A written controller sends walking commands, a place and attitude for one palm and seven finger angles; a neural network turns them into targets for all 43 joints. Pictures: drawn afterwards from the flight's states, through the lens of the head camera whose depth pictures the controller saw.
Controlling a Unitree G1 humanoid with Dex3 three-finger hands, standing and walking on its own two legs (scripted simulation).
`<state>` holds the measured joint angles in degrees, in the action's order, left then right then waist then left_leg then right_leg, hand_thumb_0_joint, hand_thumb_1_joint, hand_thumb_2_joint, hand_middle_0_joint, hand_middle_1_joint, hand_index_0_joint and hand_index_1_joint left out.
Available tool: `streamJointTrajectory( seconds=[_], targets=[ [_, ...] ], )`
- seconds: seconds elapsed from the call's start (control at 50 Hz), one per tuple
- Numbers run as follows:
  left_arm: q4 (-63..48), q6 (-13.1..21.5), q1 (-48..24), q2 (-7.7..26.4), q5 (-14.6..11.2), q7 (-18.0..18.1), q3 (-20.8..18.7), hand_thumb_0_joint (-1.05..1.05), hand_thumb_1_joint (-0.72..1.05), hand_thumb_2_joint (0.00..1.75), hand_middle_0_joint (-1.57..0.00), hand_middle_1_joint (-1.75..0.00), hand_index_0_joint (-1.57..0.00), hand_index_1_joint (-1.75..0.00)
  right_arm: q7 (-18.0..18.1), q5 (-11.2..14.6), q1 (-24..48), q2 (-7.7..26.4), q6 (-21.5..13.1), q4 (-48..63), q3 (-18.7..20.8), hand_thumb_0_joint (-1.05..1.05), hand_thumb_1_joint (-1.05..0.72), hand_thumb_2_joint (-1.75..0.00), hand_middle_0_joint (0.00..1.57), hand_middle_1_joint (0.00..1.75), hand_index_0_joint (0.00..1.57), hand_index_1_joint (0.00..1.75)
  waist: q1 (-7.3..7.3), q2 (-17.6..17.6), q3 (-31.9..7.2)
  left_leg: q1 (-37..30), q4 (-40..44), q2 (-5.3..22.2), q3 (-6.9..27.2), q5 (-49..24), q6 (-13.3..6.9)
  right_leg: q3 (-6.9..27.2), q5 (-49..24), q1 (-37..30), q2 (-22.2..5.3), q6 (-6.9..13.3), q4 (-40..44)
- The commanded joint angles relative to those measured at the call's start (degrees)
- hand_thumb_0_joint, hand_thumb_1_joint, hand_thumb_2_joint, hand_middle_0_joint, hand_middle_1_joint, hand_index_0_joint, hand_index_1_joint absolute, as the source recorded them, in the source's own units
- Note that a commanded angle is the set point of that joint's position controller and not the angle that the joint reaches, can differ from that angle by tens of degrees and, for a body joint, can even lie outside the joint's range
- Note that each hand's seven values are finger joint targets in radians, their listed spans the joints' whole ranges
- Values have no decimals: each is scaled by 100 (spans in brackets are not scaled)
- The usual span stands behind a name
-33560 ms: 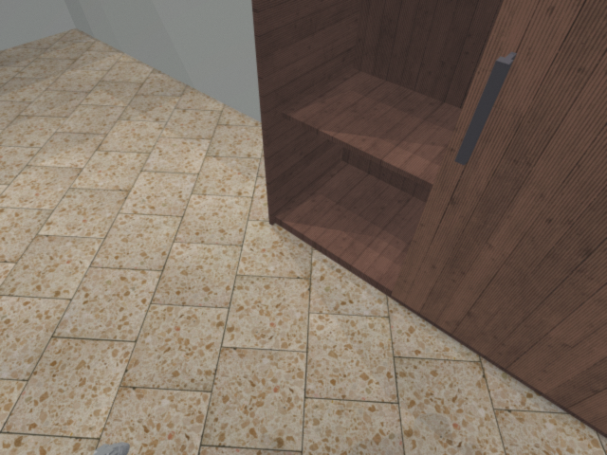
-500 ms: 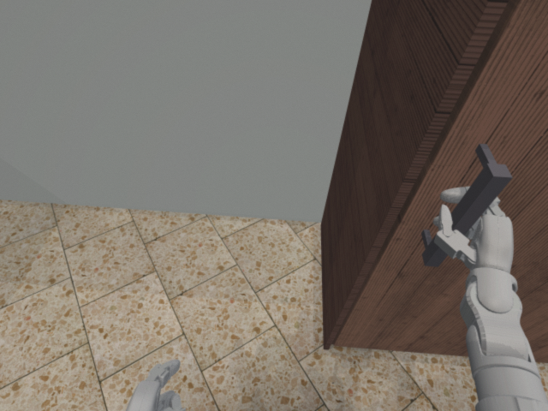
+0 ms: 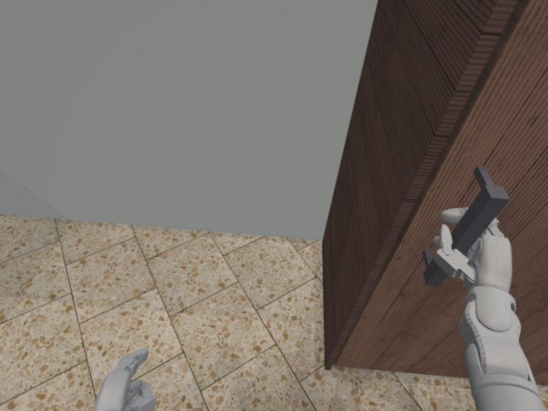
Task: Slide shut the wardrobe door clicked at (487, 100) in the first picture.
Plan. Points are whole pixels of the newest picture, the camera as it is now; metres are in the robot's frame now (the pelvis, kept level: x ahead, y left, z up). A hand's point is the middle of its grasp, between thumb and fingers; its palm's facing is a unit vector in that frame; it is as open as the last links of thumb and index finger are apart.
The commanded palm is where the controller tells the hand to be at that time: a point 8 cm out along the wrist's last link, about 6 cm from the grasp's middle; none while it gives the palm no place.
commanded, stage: loosen the grip on the handle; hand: right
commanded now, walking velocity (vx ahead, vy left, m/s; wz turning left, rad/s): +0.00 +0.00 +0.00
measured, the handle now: (454, 231) +0.38 -0.26 +0.08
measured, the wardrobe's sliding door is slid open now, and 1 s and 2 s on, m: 0.01 0.01 0.01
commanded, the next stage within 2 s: slip the hand off the handle in 0.62 s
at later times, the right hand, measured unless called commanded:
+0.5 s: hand (444, 250) +0.34 -0.23 +0.07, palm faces +0.39 +0.90 -0.18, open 13.0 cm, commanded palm +0.30 -0.27 +0.08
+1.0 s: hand (462, 254) +0.34 -0.26 +0.07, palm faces +0.40 +0.90 -0.18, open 13.7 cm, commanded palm +0.30 -0.31 +0.08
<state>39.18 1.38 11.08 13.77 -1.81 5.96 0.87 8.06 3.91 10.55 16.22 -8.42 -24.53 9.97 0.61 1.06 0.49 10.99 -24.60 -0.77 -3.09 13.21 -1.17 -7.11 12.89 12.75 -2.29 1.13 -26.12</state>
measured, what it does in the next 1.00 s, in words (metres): stands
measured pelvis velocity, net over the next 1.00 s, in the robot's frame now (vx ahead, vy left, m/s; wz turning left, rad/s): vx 0.01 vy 0.02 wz -0.05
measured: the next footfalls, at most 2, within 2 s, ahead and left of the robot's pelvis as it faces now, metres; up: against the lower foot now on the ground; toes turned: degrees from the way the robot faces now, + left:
none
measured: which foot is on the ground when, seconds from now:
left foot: down 0.00-1.00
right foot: down 0.00-1.00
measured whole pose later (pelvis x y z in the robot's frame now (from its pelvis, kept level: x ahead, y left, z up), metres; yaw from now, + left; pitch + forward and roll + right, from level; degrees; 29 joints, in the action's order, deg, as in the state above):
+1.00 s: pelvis +0.01 +0.02 -0.01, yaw -3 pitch +3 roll +0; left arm 41.4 4.4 10.8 12.8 -0.8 4.8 0.6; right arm 2.9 4.3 14.1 19.1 -3.2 -26.0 16.5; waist 0.4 -0.1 -1.5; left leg 17.4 -32.6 -0.3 -5.8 18.0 -2.4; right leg -3.9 15.8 19.8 -2.1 0.2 -33.0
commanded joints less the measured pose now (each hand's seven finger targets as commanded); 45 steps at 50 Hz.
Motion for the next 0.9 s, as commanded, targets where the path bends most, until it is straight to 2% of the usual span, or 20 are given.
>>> streamJointTrajectory(
  seconds=[0.0,0.02,0.04,0.06,0.08,0.1,0.12,0.16,0.2,0.24,0.28,0.34,0.42,0.46,0.52,0.62,0.68,0.7,0.78,0.88],
  targets=[
    [-711,212,-350,723,43,41,-203,0,90,90,-20,-30,-20,-30,-58,-192,1513,917,-281,934,53,0,-90,-90,45,140,45,140,-139,-61,-1037,125,562,583,679,-843,72,682,-917,-806,-537,84,367],
    [-1427,379,197,383,-94,-44,62,0,90,90,-20,-30,-20,-30,42,-657,5727,4080,-717,3108,2153,0,-90,-90,45,140,45,140,-168,514,87,265,-14,214,487,1010,188,736,240,418,-290,156,830],
    [-501,656,-11,612,487,-280,-522,0,90,90,-20,-30,-20,-30,-431,-1301,4314,1732,73,250,686,0,-78,-84,45,140,45,140,-198,-171,-1716,210,-176,29,39,-1267,-148,607,-2209,-914,-116,-1,702],
    [-601,689,168,783,156,-316,-450,0,90,90,-20,-30,-20,-30,-408,-518,3580,942,81,925,403,0,-66,-78,45,140,45,140,-378,-813,-1672,312,-125,-93,-74,-1238,-24,805,-2668,-1141,-126,-52,254],
    [-493,677,222,911,100,-322,-471,0,90,90,-20,-30,-20,-30,-396,-355,2824,1169,174,676,818,0,-54,-73,45,140,45,140,-233,-771,-2119,399,-263,-93,0,-1173,49,746,-2373,-1251,-112,-63,107],
    [-543,707,-66,863,136,-311,-452,0,90,90,-20,-30,-20,-30,-453,-105,2931,939,132,1017,655,0,-42,-67,45,140,45,140,-93,-406,-2082,219,-88,-50,112,-947,32,627,-1614,-1053,76,-15,87],
    [-494,731,-103,822,161,-310,-413,0,90,90,-20,-30,-20,-30,-413,32,2489,914,164,752,751,0,-30,-61,45,140,45,140,-70,-140,-1868,268,-30,-35,97,-727,-2,597,-1087,-872,124,-20,91],
    [-398,801,-140,758,155,-392,-346,0,90,90,-20,-30,-20,-30,-344,-107,3058,566,102,1067,119,0,-5,-49,45,140,45,140,-175,808,-1448,629,15,50,146,-128,-46,667,-209,-596,179,-48,78],
    [-344,802,-78,818,184,-418,-314,0,90,90,-20,-30,-20,-30,-184,-489,3066,1011,71,823,188,0,19,-37,45,140,45,140,-214,920,-949,818,6,47,122,214,-61,798,383,-161,190,-20,166],
    [-450,783,-74,854,219,-394,-330,0,90,90,-20,-30,-20,-30,-81,-600,3073,1258,64,869,343,0,43,-26,44,138,44,138,-216,291,-1062,681,64,78,158,295,-14,742,250,37,221,61,56],
    [-439,781,-121,821,192,-365,-348,0,90,90,-20,-30,-20,-30,-79,-313,2866,1118,17,725,427,0,55,-20,41,135,41,135,-150,-349,-1132,543,118,104,202,492,61,723,288,156,220,79,-20],
    [-370,816,-125,839,149,-322,-387,0,90,90,-20,-30,-20,-30,-176,-25,3034,949,-108,693,306,0,55,-20,37,130,37,130,-227,-724,-1113,617,279,184,388,985,161,693,606,223,217,85,-157],
    [-299,781,-61,863,179,-323,-411,0,90,90,-20,-30,-20,-30,-150,-148,2964,1416,-234,848,574,0,55,-20,32,123,32,123,-129,-155,-1330,449,112,235,539,417,137,666,186,237,247,83,-302],
    [-313,777,7,834,185,-345,-406,0,90,90,-20,-30,-20,-30,-106,-249,2689,1232,-220,940,431,0,55,-20,29,120,29,120,-102,205,-1491,402,-114,193,404,-450,108,626,-357,53,277,96,-355],
    [-307,753,97,882,191,-340,-428,0,90,90,-20,-30,-20,-30,-133,-167,2189,1368,-153,1030,660,0,55,-20,25,115,25,115,-70,-7,-1651,171,-300,186,346,-1301,153,636,-845,55,270,70,-459],
    [-307,718,4,886,109,-246,-416,0,90,90,-20,-30,-20,-30,-243,61,2233,1322,-6,1081,706,0,55,-20,25,115,25,115,-160,-364,-1323,312,-230,176,313,-1183,222,609,-690,147,262,79,-440],
    [-329,713,-7,854,111,-243,-415,0,90,90,-20,-30,-20,-30,-211,34,2068,1235,9,1241,683,0,55,-20,25,115,25,115,-62,-92,-1483,315,-307,125,221,-1237,164,623,-886,14,263,72,-423],
    [-368,730,-54,818,109,-248,-407,0,90,90,-20,-30,-20,-30,-208,39,2051,969,28,1386,448,0,55,-20,25,115,25,115,-97,7,-1519,352,-307,123,210,-1231,165,610,-916,-69,264,70,-439],
    [-318,635,-76,859,117,-150,-373,0,90,90,-20,-30,-20,-30,-173,-13,2114,1653,133,1025,1064,0,55,-20,25,115,25,115,-70,-394,-1397,290,-265,141,238,-1175,206,621,-784,154,252,81,-411],
    [-384,532,-189,782,99,-62,-305,0,90,90,-20,-30,-20,-30,-310,58,2060,1891,224,953,1360,0,55,-20,25,115,25,115,13,-111,-1380,169,-279,167,280,-1310,195,568,-820,182,259,63,-410]
  ],
)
